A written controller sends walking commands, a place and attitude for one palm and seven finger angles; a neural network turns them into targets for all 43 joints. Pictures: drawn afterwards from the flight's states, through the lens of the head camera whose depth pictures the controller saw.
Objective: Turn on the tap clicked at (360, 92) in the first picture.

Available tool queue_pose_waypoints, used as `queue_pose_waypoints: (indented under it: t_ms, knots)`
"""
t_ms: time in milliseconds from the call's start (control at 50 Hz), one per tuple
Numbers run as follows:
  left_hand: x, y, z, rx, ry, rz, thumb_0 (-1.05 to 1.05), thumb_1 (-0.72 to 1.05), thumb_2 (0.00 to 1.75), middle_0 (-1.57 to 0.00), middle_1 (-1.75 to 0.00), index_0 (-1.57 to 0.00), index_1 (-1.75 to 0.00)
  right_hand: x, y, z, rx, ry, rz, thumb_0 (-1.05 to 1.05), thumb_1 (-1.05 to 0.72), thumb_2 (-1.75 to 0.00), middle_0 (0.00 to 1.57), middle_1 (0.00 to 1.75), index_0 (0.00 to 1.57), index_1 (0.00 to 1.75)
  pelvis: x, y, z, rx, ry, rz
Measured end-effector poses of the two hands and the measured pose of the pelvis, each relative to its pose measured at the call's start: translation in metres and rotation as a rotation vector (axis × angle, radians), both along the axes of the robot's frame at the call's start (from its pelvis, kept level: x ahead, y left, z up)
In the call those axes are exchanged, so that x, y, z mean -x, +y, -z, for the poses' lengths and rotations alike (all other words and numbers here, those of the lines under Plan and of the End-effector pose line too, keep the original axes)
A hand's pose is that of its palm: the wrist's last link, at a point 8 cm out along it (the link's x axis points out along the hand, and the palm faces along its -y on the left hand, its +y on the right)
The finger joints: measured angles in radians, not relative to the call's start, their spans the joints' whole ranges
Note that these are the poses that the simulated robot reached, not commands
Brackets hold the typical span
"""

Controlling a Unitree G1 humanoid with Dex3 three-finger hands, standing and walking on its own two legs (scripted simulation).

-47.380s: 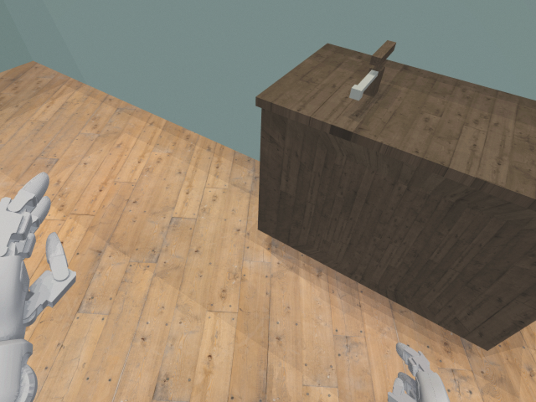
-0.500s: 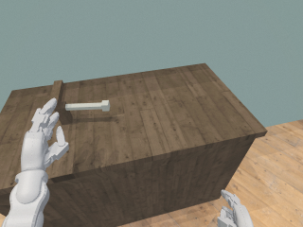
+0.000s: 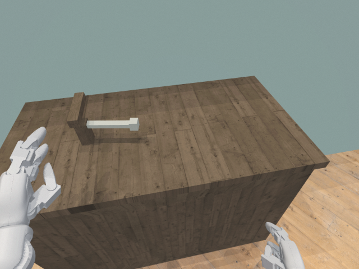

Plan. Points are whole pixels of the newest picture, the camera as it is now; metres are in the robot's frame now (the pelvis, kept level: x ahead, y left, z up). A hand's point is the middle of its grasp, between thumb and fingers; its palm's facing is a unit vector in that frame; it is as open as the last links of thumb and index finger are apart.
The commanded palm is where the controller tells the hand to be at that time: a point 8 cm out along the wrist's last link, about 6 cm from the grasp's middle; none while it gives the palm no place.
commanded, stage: draw the hand back beside the body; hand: left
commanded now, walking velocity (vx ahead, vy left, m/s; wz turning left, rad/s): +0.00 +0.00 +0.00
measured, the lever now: (134, 124) +0.49 +0.21 +0.05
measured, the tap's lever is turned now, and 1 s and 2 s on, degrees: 79 79 79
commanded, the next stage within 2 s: step back with the hand held close in 0.12 s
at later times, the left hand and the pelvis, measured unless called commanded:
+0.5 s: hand (67, 192) +0.19 +0.23 +0.14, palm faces +0.32 -0.85 -0.41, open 7.4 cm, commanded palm +0.14 +0.27 +0.17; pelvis -0.02 +0.00 +0.00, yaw -1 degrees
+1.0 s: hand (33, 226) +0.13 +0.26 +0.14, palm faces +0.39 -0.83 -0.40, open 7.4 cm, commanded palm +0.08 +0.30 +0.17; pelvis -0.08 +0.02 -0.02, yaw +0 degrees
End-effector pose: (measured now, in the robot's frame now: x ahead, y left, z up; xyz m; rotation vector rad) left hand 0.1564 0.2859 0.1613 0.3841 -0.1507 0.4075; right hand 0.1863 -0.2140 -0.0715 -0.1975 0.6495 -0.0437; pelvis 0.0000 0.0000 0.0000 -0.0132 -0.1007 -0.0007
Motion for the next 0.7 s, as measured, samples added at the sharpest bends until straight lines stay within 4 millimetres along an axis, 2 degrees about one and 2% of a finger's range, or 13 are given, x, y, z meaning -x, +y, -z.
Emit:
queue_pose_waypoints:
  t_ms: [120,240,380,460,560,700]
  knots:
    - [-0.003,-0.006,0.004,0.018,0.006,0.004,0.01,0.89,0.9,-0.21,-0.3,-0.21,-0.3,0.001,0.0,0.001,-0.003,-0.003,-0.002,0.01,-0.91,-0.9,0.2,0.3,0.2,0.3,0.002,-0.003,0.0,-0.002,0.0,-0.001]
    - [-0.005,-0.014,-0.001,-0.001,-0.007,0.029,0.01,0.89,0.9,-0.21,-0.3,-0.21,-0.31,0.005,-0.005,0.001,-0.007,-0.007,0.008,0.01,-0.91,-0.9,0.21,0.3,0.2,0.3,0.001,-0.007,0.0,-0.003,-0.001,0.001]
    - [-0.009,-0.011,-0.023,-0.086,-0.074,0.042,0.01,0.89,0.9,-0.21,-0.3,-0.21,-0.31,0.012,-0.013,0.003,0.007,0.023,0.029,0.01,-0.91,-0.9,0.21,0.3,0.2,0.3,0.01,-0.01,0.001,0.004,0.046,0.005]
    - [-0.006,-0.014,-0.009,-0.081,-0.006,0.07,0.01,0.89,0.9,-0.21,-0.3,-0.21,-0.3,0.024,-0.02,0.004,0.015,0.04,0.069,0.01,-0.91,-0.9,0.21,0.3,0.2,0.3,0.019,-0.006,0.002,0.001,0.075,0.016]
    - [0.01,-0.017,0.009,-0.066,0.086,0.107,0.01,0.89,0.9,-0.21,-0.3,-0.21,-0.31,0.047,-0.026,0.007,0.039,0.069,0.114,0.01,-0.91,-0.9,0.2,0.3,0.2,0.3,0.032,0.0,0.005,-0.001,0.092,0.02]
    - [0.036,-0.002,-0.004,-0.123,-0.001,0.088,0.01,0.89,0.9,-0.21,-0.31,-0.21,-0.31,0.078,-0.021,0.011,0.076,0.1,0.115,0.01,-0.91,-0.9,0.2,0.3,0.2,0.3,0.055,0.007,0.009,0.005,0.099,0.011]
